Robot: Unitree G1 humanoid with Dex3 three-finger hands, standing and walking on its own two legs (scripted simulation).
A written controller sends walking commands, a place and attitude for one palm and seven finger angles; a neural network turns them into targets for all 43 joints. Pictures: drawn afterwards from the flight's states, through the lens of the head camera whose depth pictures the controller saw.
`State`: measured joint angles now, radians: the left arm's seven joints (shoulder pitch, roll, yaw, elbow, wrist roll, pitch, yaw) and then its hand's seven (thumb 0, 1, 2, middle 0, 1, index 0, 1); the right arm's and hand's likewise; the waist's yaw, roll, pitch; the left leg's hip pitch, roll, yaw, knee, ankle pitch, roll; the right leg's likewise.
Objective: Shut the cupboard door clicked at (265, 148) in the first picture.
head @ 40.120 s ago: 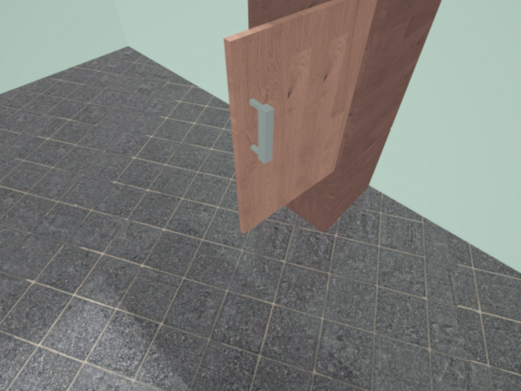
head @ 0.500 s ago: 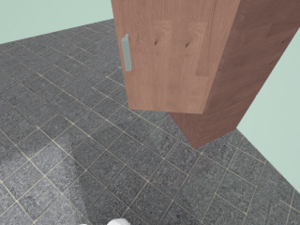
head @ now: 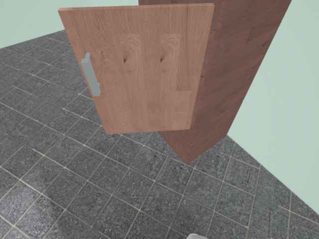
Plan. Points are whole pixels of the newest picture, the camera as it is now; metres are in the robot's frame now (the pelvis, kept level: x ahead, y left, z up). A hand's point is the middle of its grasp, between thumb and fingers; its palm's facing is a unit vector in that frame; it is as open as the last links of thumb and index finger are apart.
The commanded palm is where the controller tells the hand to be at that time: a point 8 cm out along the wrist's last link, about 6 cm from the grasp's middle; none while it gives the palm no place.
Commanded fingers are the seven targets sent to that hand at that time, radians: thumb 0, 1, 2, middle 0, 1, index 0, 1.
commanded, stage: take the last steps up to it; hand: left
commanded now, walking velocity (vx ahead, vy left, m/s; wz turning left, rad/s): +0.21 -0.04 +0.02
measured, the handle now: (92, 74) +0.61 +0.23 +0.05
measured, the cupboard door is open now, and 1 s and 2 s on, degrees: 58 58 58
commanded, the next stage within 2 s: come to a stop and stand still in 0.18 s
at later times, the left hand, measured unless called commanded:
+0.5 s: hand out of the picture +0.11 +0.12 -0.19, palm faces +0.12 -0.98 -0.14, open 7.3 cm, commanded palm none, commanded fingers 0.00 0.90 0.90 -0.20 -0.30 -0.20 -0.30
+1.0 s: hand out of the picture +0.14 +0.13 -0.17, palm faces +0.07 -0.98 -0.21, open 7.4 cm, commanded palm none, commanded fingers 0.00 0.90 0.90 -0.20 -0.30 -0.20 -0.30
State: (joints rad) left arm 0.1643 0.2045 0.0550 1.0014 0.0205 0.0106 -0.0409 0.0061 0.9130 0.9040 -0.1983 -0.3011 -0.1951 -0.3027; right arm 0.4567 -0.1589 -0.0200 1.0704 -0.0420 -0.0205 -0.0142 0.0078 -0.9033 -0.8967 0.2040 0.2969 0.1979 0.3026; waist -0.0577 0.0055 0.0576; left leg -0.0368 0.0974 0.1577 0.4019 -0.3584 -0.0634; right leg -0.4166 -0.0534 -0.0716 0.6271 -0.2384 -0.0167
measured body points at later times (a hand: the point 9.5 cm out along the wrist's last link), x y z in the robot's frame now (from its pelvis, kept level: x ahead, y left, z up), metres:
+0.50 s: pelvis +0.14 -0.03 +0.00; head +0.15 -0.01 +0.45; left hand +0.10 +0.17 -0.17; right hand +0.25 -0.24 -0.14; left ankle +0.19 +0.07 -0.73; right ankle +0.07 -0.11 -0.73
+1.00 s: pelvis +0.11 -0.05 +0.00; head +0.11 -0.06 +0.45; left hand +0.13 +0.18 -0.15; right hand +0.12 -0.29 -0.16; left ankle +0.13 +0.09 -0.73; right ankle +0.07 -0.14 -0.73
